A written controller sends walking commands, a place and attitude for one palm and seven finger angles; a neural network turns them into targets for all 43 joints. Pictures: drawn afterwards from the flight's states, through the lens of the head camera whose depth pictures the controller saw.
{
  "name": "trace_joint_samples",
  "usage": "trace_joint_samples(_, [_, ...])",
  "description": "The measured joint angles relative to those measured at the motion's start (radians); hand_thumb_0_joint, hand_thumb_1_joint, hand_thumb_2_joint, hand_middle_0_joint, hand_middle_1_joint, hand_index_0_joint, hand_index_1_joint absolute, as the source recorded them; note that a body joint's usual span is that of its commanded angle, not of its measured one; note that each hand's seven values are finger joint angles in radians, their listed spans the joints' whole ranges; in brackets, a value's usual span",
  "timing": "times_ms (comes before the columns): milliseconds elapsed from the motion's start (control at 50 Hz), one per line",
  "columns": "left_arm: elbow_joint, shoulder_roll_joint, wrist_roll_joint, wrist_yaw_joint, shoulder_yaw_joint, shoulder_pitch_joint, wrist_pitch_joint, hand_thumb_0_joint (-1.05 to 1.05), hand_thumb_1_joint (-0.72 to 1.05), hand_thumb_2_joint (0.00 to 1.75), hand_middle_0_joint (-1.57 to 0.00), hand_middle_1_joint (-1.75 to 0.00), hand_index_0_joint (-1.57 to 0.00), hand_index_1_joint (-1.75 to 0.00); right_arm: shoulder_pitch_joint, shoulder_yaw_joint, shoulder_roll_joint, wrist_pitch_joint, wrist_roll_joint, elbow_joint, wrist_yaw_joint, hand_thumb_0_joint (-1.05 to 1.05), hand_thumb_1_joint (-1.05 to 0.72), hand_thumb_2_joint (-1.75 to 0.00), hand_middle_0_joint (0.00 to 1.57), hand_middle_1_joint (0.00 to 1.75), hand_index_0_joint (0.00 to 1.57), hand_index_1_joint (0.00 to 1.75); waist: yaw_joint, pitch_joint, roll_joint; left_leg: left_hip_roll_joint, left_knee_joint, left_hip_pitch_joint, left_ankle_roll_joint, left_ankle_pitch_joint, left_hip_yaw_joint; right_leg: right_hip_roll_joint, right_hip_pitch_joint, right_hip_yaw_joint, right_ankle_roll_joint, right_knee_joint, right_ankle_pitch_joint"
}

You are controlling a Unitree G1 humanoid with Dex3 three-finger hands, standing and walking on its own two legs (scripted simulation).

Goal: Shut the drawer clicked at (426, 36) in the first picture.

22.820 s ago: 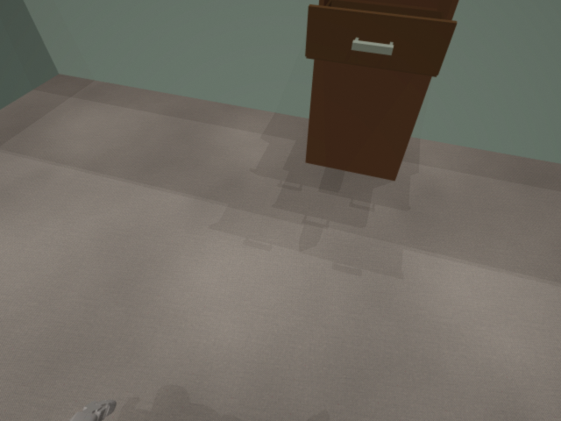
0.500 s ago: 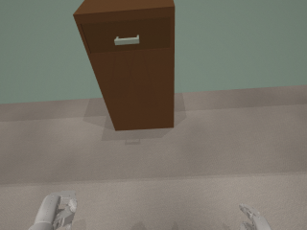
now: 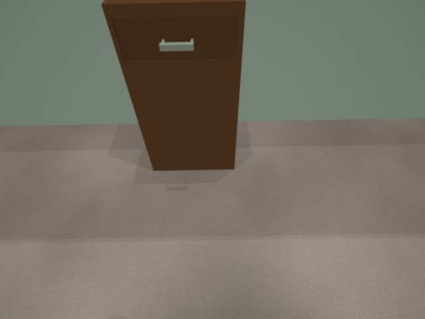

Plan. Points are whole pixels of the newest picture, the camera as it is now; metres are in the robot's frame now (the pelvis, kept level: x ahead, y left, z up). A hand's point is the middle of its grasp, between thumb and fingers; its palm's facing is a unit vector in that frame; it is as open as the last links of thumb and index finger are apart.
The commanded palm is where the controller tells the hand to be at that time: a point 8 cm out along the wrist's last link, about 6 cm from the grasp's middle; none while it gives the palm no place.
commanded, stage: let the arm hang, fingers relaxed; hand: left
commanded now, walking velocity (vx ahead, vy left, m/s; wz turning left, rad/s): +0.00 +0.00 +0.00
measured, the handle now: (177, 43) +1.02 +0.20 +0.03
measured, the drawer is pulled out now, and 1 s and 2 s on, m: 0.00 0.00 0.00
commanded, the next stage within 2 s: look to check the result in 0.44 s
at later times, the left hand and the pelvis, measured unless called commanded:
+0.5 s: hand out of the picture +0.05 +0.18 -0.17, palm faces -0.01 -0.98 -0.22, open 7.4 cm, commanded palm none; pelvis +0.01 -0.01 +0.00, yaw -1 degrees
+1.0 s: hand out of the picture +0.07 +0.19 -0.16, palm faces -0.01 -0.96 -0.27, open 7.4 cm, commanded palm none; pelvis +0.03 -0.01 +0.00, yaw -1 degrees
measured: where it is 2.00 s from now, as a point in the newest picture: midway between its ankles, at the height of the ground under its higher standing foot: outside the picture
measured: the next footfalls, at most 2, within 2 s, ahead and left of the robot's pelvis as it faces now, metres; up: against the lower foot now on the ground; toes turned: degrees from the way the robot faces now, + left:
none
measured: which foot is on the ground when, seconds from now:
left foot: down 0.00-1.00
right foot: down 0.00-1.00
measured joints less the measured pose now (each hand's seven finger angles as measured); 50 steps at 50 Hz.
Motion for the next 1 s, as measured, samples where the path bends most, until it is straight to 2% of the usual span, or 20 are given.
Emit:
trace_joint_samples(140, [0.009, -0.026, -0.001, 0.004, -0.002, -0.057, -0.015, 0.01, 0.91, 0.90, -0.26, -0.37, -0.26, -0.36, -0.032, 0.000, 0.015, -0.012, 0.000, 0.020, -0.002, 0.00, -0.90, -0.90, 0.20, 0.30, 0.20, 0.30, -0.005, -0.013, -0.006, -0.002, -0.016, 0.022, -0.001, 0.002, 0.006, -0.002, 0.014, 0.007, 0.001, -0.002, -0.004])
trace_joint_samples(360, [0.009, -0.062, -0.001, 0.003, -0.005, -0.104, -0.026, 0.00, 0.91, 0.90, -0.20, -0.31, -0.20, -0.30, -0.065, -0.002, 0.019, -0.021, -0.001, 0.033, -0.008, 0.00, -0.90, -0.90, 0.20, 0.30, 0.20, 0.30, -0.011, -0.014, -0.023, 0.001, -0.034, 0.046, -0.006, 0.001, 0.009, 0.003, 0.034, 0.010, -0.001, -0.018, -0.005])
trace_joint_samples(680, [0.039, -0.027, -0.002, 0.004, 0.007, -0.088, -0.024, 0.01, 0.91, 0.90, -0.20, -0.30, -0.20, -0.30, -0.076, -0.009, -0.006, -0.019, 0.002, 0.052, -0.011, 0.00, -0.90, -0.90, 0.20, 0.30, 0.20, 0.30, -0.007, 0.011, -0.017, 0.010, -0.054, 0.064, -0.015, -0.003, 0.006, 0.013, 0.056, 0.007, -0.009, -0.045, -0.005])
trace_joint_samples(1000, [0.037, -0.003, -0.002, -0.001, 0.005, -0.126, -0.031, 0.01, 0.91, 0.90, -0.20, -0.30, -0.20, -0.30, -0.126, -0.009, -0.041, -0.020, 0.001, 0.048, -0.008, 0.00, -0.90, -0.90, 0.20, 0.30, 0.20, 0.30, -0.005, 0.005, -0.016, 0.018, -0.074, 0.087, -0.025, -0.002, 0.001, 0.022, 0.081, 0.003, -0.017, -0.070, -0.004])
